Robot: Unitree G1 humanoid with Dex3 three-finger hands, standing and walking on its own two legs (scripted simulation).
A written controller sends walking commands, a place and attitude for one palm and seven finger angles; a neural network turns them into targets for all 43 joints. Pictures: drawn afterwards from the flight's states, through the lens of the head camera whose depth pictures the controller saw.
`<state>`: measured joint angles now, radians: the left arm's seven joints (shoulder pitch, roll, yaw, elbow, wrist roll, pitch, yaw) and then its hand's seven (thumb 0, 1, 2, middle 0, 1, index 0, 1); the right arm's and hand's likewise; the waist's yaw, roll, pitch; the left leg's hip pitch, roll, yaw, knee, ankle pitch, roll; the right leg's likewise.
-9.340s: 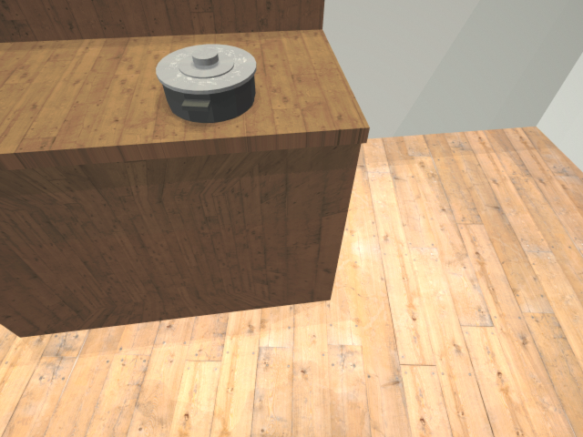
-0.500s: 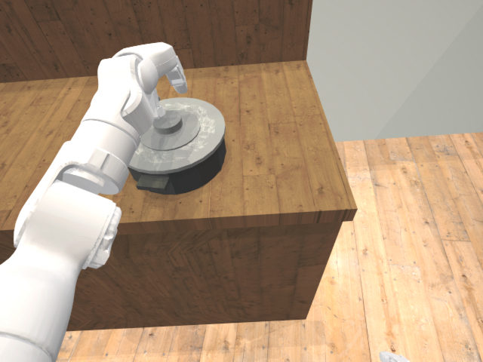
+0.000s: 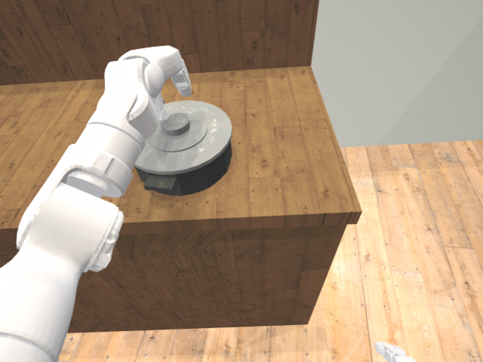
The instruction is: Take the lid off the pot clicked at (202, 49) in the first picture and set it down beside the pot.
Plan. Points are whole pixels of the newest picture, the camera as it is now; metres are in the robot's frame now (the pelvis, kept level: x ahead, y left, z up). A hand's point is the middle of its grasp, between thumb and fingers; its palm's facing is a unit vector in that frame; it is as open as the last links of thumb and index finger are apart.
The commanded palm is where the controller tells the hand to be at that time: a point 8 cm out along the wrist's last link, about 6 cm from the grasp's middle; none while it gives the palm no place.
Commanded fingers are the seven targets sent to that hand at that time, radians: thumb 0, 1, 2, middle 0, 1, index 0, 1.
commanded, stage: move the open hand above the knob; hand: left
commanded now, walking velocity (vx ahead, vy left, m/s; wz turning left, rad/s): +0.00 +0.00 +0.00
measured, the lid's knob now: (175, 124) +0.50 +0.12 +0.14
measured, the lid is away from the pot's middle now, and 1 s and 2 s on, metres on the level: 0.00 0.00 0.00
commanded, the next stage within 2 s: lower the open fingers around the knob in 0.18 s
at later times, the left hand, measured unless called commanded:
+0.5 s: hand (170, 102) +0.47 +0.11 +0.21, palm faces -0.34 -0.11 -0.93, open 9.9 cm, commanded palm +0.46 +0.13 +0.26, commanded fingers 0.00 -0.39 1.70 -0.88 -0.08 -0.88 -0.08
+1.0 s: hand (169, 121) +0.47 +0.12 +0.17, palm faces -0.39 -0.10 -0.91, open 10.0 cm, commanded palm +0.46 +0.13 +0.22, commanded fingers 0.00 -0.39 1.70 -0.88 -0.08 -0.88 -0.08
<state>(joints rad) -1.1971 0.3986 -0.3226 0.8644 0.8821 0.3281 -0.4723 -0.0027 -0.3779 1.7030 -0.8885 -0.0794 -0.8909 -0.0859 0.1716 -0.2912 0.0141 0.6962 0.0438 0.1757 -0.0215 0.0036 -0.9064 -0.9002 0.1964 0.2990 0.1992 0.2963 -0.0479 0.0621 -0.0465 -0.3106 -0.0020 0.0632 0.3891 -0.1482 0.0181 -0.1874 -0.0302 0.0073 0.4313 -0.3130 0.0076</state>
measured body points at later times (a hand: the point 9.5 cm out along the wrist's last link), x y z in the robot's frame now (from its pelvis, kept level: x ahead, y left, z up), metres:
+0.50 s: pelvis +0.00 +0.00 +0.00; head +0.02 -0.03 +0.45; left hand +0.49 +0.12 +0.26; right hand +0.07 -0.27 -0.14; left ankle +0.03 +0.11 -0.74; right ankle -0.06 -0.12 -0.74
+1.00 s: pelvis +0.00 +0.00 +0.00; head +0.02 -0.02 +0.45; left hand +0.48 +0.13 +0.23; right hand +0.11 -0.27 -0.13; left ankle +0.03 +0.11 -0.74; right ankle -0.06 -0.12 -0.74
